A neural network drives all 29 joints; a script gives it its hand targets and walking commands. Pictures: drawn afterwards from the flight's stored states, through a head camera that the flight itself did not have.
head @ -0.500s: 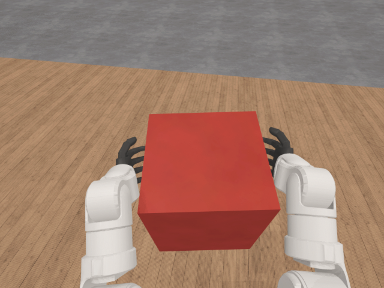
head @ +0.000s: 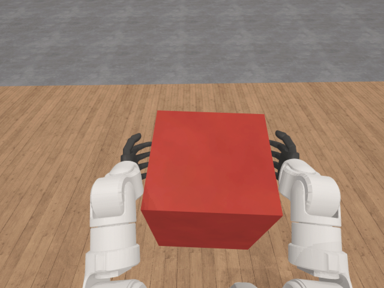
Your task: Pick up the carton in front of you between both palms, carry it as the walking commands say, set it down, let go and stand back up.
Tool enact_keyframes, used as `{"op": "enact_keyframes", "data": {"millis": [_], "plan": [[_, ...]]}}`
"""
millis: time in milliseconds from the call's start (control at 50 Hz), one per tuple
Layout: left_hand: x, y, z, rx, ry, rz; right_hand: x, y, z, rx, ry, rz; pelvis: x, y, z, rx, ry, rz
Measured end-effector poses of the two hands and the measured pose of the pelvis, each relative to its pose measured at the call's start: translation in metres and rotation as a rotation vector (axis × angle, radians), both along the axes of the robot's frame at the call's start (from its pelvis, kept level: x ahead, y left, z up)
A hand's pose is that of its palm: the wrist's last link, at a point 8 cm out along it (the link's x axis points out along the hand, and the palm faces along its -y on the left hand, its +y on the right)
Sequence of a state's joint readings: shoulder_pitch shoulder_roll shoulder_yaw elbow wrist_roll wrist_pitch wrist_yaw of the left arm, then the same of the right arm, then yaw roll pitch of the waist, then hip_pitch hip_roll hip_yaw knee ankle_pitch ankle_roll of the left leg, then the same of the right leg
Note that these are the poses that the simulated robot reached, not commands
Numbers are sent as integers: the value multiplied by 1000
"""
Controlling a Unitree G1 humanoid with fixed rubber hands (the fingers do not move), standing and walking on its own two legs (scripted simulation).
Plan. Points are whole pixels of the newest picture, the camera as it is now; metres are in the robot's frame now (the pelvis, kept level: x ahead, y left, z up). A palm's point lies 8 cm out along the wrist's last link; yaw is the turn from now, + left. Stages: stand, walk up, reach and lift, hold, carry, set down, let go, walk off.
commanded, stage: carry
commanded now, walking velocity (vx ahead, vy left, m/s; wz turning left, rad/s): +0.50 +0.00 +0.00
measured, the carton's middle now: (206, 186) +0.33 -0.03 +0.02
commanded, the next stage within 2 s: none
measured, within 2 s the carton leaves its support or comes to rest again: neither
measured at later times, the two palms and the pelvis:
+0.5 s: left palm (133, 96) +0.63 +0.16 +0.03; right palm (232, 79) +0.68 -0.14 +0.04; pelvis +0.33 -0.04 -0.05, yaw +4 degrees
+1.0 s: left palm (154, 44) +1.02 +0.12 -0.01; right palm (228, 43) +0.99 -0.18 -0.01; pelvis +0.68 +0.00 -0.10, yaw +0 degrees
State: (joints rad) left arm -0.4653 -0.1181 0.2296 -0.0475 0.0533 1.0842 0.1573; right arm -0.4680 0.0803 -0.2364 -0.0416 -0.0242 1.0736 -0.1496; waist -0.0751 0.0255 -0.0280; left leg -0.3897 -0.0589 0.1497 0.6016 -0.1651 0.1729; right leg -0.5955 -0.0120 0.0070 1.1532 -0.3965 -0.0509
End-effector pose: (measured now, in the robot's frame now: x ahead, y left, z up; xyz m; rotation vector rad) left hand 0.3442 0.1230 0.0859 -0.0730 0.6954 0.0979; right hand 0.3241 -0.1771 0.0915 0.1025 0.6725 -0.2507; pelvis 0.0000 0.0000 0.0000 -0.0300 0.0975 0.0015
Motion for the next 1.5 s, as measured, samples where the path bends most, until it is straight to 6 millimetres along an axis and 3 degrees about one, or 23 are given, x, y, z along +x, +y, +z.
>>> {"op": "enact_keyframes", "data": {"millis": [160, 260, 320, 360, 460, 540, 660, 760, 840, 960, 1020, 1100, 1220, 1280, 1360, 1420, 1500], "plan": [[96, 5, 4, -16, -75, 40, 110, 5, 10, 15, -77, 23, 99, -3, -2, 6, -8, 8], [169, 8, 6, 12, -137, 62, 194, 8, 11, 4, -136, 74, 178, -13, -25, 35, -20, 22], [212, 12, -1, 33, -166, 99, 249, 12, 0, 2, -165, 125, 230, -20, -51, 57, -32, 49], [232, 18, -12, 50, -134, 127, 279, 19, -13, 0, -134, 165, 253, -24, -58, 43, -23, 45], [268, 31, -49, 30, 17, 187, 335, 34, -45, -7, 16, 221, 308, -38, -55, 70, -23, 60], [314, 34, -54, 23, 24, 208, 382, 37, -56, 26, 24, 210, 351, -39, -51, 76, -20, 52], [411, 29, -44, 23, -37, 173, 458, 29, -56, 45, -37, 156, 429, -30, -52, 68, 8, 39], [499, 29, -41, 26, -122, 130, 536, 29, -52, 35, -124, 130, 509, -18, -72, 56, 11, 19], [572, 27, -56, 17, -164, 67, 595, 26, -61, -6, -162, 95, 575, -8, -103, 37, 3, -18], [648, -2, -95, 15, -11, -16, 647, -2, -98, -2, -8, 9, 651, 0, -104, 34, 7, -8], [687, -10, -98, 6, -22, -16, 684, -9, -101, 13, -19, -10, 688, -3, -103, 28, -2, -7], [743, -15, -100, -4, -63, 13, 749, -16, -100, 21, -62, 5, 744, -14, -110, 34, -15, -1], [831, -17, -117, 29, -140, 81, 865, -17, -114, 1, -139, 110, 848, -41, -157, 70, -25, 35], [859, -8, -134, 51, -88, 125, 910, -8, -131, -2, -87, 172, 880, -51, -163, 57, -12, 38], [885, 4, -154, 42, 12, 186, 954, 8, -152, 17, 11, 214, 922, -60, -156, 69, -8, 49], [915, 10, -154, 33, 11, 213, 986, 13, -157, 48, 11, 207, 953, -61, -152, 71, -5, 50], [970, 12, -144, 27, -34, 207, 1030, 14, -155, 63, -33, 181, 998, -57, -150, 63, -3, 46]]}}
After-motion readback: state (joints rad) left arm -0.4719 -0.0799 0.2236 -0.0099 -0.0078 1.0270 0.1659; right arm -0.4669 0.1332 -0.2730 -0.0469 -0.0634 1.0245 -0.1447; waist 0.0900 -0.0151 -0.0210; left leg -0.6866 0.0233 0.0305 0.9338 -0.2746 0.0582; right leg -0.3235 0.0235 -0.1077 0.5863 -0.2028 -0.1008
